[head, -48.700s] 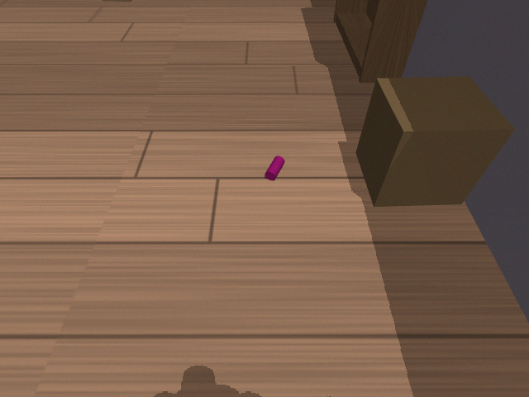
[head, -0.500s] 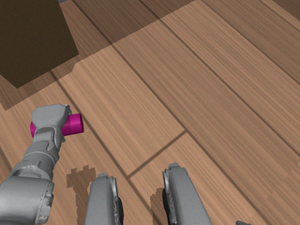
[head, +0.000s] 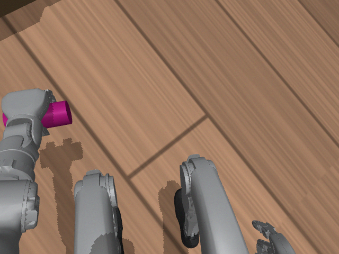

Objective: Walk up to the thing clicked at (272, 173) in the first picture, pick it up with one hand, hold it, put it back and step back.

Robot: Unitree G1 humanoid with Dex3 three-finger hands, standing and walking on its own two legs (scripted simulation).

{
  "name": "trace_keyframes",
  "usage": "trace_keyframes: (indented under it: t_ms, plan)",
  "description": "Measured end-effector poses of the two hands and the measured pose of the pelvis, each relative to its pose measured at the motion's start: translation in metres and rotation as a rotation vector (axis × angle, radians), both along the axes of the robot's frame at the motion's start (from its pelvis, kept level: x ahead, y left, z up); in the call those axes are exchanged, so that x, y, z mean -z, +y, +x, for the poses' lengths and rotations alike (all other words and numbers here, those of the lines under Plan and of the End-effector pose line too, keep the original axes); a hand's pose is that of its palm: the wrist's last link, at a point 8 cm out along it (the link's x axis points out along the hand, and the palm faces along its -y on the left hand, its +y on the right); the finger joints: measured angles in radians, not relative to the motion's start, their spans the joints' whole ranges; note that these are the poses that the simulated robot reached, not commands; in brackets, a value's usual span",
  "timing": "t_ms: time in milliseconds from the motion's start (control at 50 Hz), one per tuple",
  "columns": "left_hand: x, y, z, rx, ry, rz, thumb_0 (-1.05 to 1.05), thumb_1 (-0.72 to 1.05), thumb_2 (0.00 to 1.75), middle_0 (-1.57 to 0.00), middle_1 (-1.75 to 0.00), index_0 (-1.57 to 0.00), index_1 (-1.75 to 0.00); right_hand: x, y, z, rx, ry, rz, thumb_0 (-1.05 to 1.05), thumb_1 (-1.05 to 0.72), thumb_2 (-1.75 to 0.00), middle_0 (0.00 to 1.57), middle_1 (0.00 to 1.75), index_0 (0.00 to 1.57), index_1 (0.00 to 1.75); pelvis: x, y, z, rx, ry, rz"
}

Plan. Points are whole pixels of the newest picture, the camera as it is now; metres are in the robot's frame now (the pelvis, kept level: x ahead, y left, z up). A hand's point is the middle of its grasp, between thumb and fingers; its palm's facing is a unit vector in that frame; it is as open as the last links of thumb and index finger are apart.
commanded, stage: crouch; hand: left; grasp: from above
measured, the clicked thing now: (40, 117) +0.46 +0.26 -0.19
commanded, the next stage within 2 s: lower in 0.72 s
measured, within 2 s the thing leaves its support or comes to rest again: neither
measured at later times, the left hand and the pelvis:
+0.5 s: hand (46, 119) +0.47 +0.27 -0.24, palm faces -0.47 -0.05 -0.88, open 8.9 cm; pelvis -0.01 +0.00 -0.07, yaw -2 degrees
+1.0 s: hand (49, 120) +0.48 +0.27 -0.28, palm faces -0.49 -0.06 -0.87, open 8.9 cm; pelvis -0.01 +0.00 -0.10, yaw -4 degrees
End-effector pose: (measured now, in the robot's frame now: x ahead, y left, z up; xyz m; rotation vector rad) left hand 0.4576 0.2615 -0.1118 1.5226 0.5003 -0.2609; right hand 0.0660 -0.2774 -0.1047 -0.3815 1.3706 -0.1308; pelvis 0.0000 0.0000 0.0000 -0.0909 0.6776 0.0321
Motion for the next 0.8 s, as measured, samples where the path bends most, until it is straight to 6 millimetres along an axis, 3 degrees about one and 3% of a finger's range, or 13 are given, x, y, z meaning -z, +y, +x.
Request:
trace_keyframes:
  t_ms: [200, 500, 800]
  plan:
    - [0.029, 0.003, 0.011, -0.008, -0.004, -0.002, 0.0, 0.17, 0.33, -0.8, -0.42, -0.82, -0.38, 0.023, -0.006, -0.019, 0.004, 0.039, -0.009, 0.0, -0.9, -0.9, 0.2, 0.3, 0.2, 0.29, 0.03, -0.002, -0.006, 0.013, -0.016, -0.007]
    - [0.068, 0.004, 0.019, -0.002, 0.003, -0.004, 0.0, 0.18, 0.3, -0.81, -0.41, -0.83, -0.36, 0.058, 0.007, -0.065, 0.038, 0.128, 0.019, 0.0, -0.9, -0.9, 0.2, 0.3, 0.2, 0.29, 0.071, -0.001, -0.015, 0.024, -0.05, -0.02]
    - [0.092, 0.01, 0.03, -0.005, -0.007, 0.003, 0.0, 0.19, 0.28, -0.82, -0.37, -0.84, -0.33, 0.072, 0.01, -0.067, 0.013, 0.148, 0.017, 0.0, -0.9, -0.9, 0.2, 0.3, 0.2, 0.3, 0.092, 0.0, -0.012, 0.03, -0.056, -0.037]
